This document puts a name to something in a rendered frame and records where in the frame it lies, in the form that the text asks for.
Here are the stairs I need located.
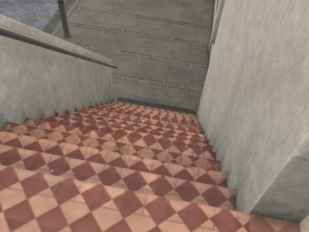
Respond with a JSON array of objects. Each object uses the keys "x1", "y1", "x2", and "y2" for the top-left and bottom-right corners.
[{"x1": 0, "y1": 101, "x2": 237, "y2": 211}]

